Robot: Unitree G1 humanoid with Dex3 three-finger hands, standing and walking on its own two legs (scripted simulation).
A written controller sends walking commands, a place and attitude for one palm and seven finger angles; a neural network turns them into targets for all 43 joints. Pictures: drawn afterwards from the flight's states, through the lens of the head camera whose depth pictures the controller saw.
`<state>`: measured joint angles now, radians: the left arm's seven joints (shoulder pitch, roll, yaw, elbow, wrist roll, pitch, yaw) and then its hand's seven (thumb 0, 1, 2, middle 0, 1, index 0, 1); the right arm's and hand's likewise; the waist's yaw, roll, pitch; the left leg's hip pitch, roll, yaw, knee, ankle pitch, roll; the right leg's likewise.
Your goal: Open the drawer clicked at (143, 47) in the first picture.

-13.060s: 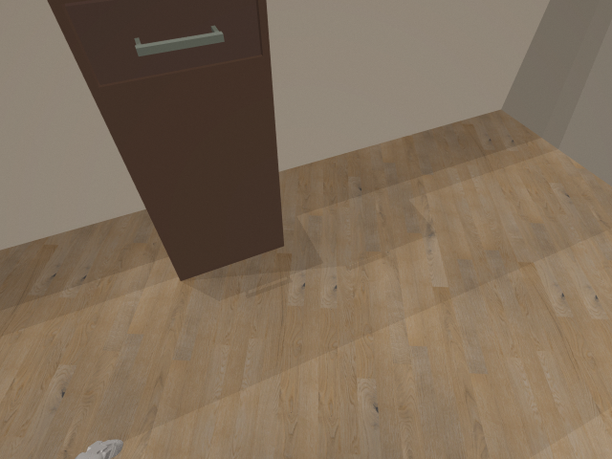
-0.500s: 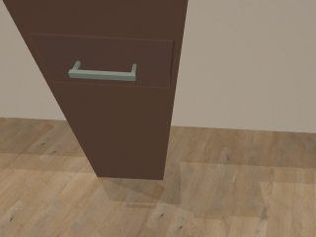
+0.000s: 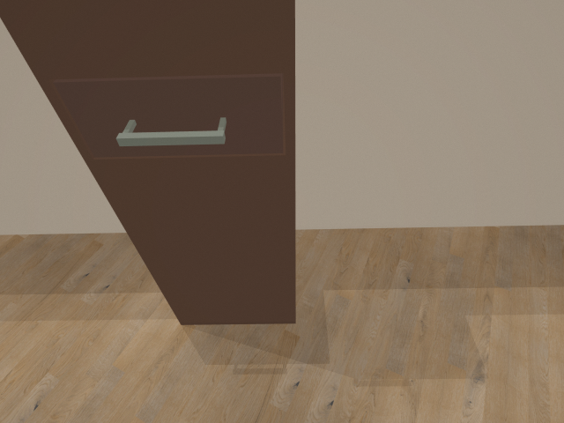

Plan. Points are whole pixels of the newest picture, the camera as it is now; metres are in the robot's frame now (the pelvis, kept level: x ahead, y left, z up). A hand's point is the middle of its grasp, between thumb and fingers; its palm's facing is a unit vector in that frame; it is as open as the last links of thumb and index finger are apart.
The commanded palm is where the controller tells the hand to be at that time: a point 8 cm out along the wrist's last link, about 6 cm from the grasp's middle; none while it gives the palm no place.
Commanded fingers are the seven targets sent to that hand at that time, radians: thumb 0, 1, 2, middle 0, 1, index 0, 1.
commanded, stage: come to a stop and stand still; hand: left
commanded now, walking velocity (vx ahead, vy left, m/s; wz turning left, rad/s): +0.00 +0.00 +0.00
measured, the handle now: (174, 131) +0.56 +0.22 +0.12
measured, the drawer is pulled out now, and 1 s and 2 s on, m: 0.00 0.00 0.00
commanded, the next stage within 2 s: look again from close up in 0.02 s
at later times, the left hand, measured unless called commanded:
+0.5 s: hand out of the picture +0.02 +0.15 -0.17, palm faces +0.03 -0.98 -0.18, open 7.3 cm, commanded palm none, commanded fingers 0.00 0.90 0.90 -0.20 -0.30 -0.20 -0.30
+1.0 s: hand (171, 352) +0.22 +0.18 -0.02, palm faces +0.01 -0.29 -0.96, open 8.0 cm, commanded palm +0.17 +0.20 +0.01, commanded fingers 0.00 0.50 0.73 -0.23 -0.56 -0.23 -0.56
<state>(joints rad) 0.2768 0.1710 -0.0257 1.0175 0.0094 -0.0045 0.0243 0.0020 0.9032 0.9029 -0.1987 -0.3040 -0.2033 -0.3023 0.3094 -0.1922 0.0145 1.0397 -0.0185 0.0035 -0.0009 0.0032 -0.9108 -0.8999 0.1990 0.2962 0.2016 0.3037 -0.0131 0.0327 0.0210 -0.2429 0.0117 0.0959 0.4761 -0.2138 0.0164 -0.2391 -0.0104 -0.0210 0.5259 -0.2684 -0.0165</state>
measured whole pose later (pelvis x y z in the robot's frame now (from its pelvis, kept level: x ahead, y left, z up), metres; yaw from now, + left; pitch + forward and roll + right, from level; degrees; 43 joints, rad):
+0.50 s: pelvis +0.03 -0.01 +0.00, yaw +0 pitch +0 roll +1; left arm 0.29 0.13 -0.02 1.13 0.01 -0.02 0.03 0.01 0.91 0.90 -0.20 -0.30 -0.20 -0.30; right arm 0.27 -0.15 0.01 1.13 -0.01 -0.02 -0.03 0.01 -0.92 -0.90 0.20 0.30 0.20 0.30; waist 0.01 0.00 0.03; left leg -0.20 0.03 0.08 0.45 -0.24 -0.01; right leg -0.18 0.01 -0.04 0.47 -0.29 -0.04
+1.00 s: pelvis +0.02 -0.01 -0.02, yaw -2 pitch +7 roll +3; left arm 0.41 0.26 -0.11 -0.03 0.92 0.00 0.38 0.01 0.73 0.82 -0.21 -0.42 -0.21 -0.42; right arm 0.09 -0.27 -0.05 0.59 -0.04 -0.04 0.03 0.01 -0.91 -0.90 0.20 0.30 0.20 0.30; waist 0.06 0.03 -0.12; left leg -0.47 0.02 0.12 0.67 -0.32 0.00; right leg -0.50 -0.01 0.02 0.77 -0.39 -0.04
